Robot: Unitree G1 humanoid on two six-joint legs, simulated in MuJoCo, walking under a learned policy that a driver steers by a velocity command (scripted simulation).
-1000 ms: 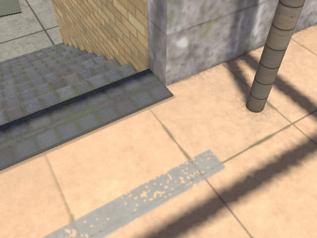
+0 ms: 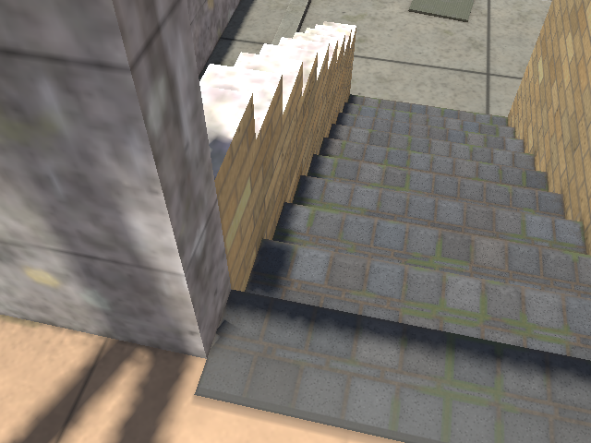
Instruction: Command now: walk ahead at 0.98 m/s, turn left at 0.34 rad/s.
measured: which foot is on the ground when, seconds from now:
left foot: up 0.00-0.24, down 0.26-0.68, up 0.70-1.00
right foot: down 0.00-0.28, up 0.30-0.66, down 0.68-1.00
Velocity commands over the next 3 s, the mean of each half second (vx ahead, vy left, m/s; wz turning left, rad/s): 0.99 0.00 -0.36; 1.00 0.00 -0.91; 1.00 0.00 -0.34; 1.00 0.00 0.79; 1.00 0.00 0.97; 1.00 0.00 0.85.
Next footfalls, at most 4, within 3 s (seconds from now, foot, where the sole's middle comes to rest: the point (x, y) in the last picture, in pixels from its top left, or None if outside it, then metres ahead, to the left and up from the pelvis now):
0.26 left None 0.44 0.12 -0.77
0.68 right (373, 344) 0.71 -0.14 -0.77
1.14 left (369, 282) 0.99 -0.16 -0.92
1.52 right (517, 288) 1.08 -0.67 -1.07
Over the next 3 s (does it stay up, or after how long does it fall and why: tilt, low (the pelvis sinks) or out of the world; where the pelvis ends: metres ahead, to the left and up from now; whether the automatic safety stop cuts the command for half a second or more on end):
stays up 2.14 -0.74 -0.79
